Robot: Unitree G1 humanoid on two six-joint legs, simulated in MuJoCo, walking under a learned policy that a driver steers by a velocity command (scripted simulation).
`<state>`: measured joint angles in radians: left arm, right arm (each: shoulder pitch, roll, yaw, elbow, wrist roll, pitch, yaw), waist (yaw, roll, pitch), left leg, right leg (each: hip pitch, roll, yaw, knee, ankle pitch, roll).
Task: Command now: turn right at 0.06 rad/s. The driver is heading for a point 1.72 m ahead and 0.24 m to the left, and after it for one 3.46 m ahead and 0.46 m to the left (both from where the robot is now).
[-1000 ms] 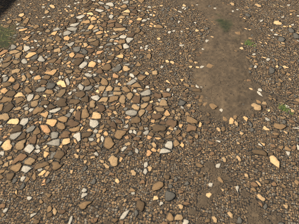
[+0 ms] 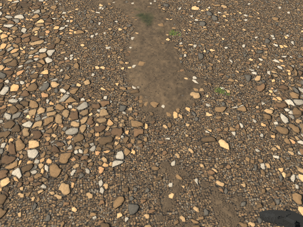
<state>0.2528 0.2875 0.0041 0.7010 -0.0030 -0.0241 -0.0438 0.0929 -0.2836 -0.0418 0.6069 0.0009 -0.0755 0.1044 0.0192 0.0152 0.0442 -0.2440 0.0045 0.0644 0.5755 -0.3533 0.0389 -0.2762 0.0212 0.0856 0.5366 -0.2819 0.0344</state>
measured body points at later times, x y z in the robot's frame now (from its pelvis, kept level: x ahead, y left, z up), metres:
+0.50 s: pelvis +0.04 -0.03 +0.01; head +0.07 -0.03 +0.46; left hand +0.19 +0.21 -0.10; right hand +0.07 -0.28 -0.11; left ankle -0.03 +0.09 -0.73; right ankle +0.05 -0.16 -0.69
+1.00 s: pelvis +0.30 -0.05 -0.10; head +0.33 -0.04 +0.35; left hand +0.24 +0.22 -0.23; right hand +0.55 -0.26 -0.16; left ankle +0.43 +0.02 -0.83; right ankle +0.07 -0.15 -0.70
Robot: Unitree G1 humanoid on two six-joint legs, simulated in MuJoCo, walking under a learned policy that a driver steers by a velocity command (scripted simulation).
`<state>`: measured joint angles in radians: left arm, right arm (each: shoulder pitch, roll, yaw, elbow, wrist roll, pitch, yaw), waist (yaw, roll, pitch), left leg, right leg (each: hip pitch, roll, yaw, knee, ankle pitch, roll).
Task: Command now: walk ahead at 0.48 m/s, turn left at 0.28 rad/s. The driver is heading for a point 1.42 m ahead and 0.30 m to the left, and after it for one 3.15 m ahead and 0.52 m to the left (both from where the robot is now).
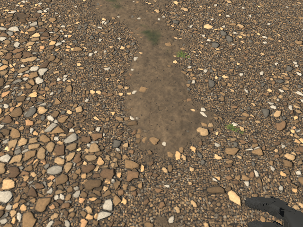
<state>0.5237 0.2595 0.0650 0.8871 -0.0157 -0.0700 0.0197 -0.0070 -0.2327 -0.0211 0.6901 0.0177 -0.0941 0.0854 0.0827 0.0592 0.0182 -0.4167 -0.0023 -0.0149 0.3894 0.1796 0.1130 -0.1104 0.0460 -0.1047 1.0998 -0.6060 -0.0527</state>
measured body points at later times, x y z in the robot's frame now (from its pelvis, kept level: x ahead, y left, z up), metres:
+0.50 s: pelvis +0.17 -0.03 -0.02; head +0.20 -0.04 +0.43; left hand +0.29 +0.26 -0.09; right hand +0.36 -0.28 -0.13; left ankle +0.11 +0.08 -0.68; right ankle +0.28 -0.12 -0.75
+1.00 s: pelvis +0.22 +0.02 +0.00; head +0.22 +0.05 +0.45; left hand +0.25 +0.33 -0.11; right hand +0.35 -0.22 -0.11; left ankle +0.12 +0.08 -0.75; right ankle +0.40 -0.09 -0.67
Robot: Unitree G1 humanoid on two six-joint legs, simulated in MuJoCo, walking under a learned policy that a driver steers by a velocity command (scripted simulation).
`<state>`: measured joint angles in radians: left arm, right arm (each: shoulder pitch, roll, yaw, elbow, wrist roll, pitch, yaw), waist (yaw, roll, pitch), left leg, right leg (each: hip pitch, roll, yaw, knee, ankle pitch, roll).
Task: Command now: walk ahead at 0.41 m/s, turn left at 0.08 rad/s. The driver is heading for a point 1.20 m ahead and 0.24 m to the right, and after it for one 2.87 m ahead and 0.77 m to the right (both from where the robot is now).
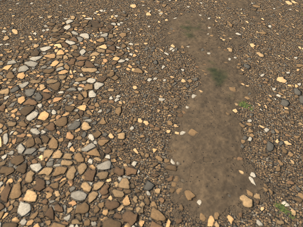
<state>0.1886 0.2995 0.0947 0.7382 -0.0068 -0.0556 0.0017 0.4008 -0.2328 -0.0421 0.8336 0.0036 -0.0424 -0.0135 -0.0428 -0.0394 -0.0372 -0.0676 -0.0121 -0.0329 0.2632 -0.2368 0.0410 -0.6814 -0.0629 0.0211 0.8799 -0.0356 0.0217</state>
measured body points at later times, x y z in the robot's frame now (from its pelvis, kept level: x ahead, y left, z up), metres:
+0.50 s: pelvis +0.24 -0.08 +0.00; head +0.26 -0.08 +0.45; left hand +0.30 +0.19 -0.12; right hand +0.37 -0.35 -0.12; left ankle +0.34 +0.10 -0.67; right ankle +0.22 -0.16 -0.75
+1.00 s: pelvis +0.52 -0.02 -0.01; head +0.54 -0.01 +0.44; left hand +0.64 +0.25 -0.13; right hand +0.57 -0.29 -0.12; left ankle +0.54 +0.07 -0.75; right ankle +0.54 -0.19 -0.67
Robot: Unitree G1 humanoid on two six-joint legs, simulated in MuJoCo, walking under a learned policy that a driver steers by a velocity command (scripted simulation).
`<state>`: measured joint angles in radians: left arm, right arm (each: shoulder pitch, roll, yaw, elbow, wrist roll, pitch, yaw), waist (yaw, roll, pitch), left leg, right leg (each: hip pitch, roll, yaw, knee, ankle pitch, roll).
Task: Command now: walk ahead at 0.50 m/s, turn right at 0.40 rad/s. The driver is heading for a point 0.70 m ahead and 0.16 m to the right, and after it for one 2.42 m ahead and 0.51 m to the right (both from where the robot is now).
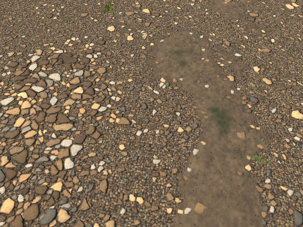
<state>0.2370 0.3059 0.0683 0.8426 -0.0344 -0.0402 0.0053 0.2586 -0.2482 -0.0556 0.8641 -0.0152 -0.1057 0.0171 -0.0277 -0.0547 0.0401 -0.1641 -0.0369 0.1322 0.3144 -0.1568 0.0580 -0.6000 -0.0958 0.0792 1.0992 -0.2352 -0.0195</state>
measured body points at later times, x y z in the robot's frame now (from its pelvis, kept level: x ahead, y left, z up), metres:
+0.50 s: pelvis +0.27 -0.09 -0.01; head +0.30 -0.11 +0.44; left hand +0.44 +0.15 -0.11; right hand +0.34 -0.39 -0.12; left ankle +0.30 +0.09 -0.66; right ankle +0.29 -0.15 -0.74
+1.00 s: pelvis +0.57 -0.12 -0.01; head +0.60 -0.13 +0.44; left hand +0.76 +0.10 -0.13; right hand +0.57 -0.42 -0.11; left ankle +0.65 -0.06 -0.75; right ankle +0.45 -0.22 -0.66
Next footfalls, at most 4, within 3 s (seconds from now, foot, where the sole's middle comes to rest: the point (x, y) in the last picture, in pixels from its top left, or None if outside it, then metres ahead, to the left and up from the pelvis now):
0.32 right None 0.33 -0.16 -0.78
0.84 left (165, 184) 0.68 -0.08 -0.78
1.30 right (220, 166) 0.78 -0.36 -0.78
1.72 left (170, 159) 0.82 -0.11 -0.78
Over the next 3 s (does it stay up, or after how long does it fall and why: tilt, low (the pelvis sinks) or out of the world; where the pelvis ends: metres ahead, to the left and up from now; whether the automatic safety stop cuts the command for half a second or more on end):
stays up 1.42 -0.21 0.00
